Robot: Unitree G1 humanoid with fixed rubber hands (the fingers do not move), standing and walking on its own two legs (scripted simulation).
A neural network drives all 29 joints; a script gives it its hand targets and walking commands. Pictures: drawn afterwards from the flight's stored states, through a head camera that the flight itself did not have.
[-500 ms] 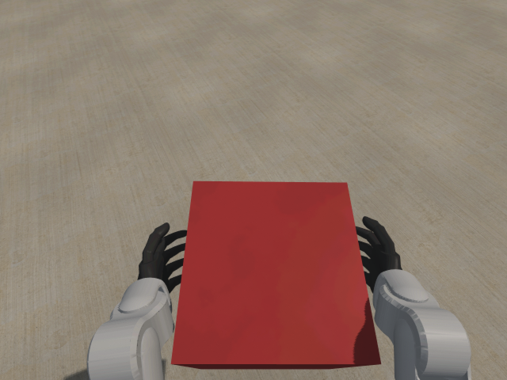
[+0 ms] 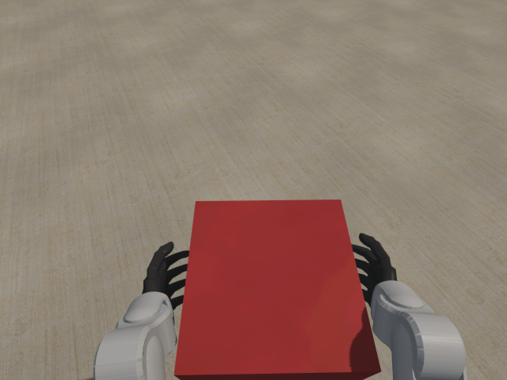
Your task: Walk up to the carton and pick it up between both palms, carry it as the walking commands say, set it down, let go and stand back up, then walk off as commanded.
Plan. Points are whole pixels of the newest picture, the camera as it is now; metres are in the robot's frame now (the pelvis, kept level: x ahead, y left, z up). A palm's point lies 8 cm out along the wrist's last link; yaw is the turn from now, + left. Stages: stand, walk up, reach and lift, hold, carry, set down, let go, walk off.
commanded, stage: carry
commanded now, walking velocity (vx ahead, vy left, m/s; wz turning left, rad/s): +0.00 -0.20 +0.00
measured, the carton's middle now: (268, 302) +0.25 +0.01 +0.02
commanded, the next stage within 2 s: none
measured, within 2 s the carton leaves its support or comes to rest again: neither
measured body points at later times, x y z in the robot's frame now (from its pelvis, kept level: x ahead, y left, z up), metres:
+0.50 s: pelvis -0.07 -0.15 -0.02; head -0.05 -0.15 +0.43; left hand +0.19 -0.01 +0.06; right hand +0.18 -0.31 +0.07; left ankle -0.08 -0.06 -0.74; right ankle +0.01 -0.22 -0.74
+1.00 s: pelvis -0.13 -0.31 -0.01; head -0.12 -0.32 +0.44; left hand +0.12 -0.17 +0.07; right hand +0.11 -0.47 +0.06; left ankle -0.15 -0.19 -0.69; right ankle -0.05 -0.38 -0.74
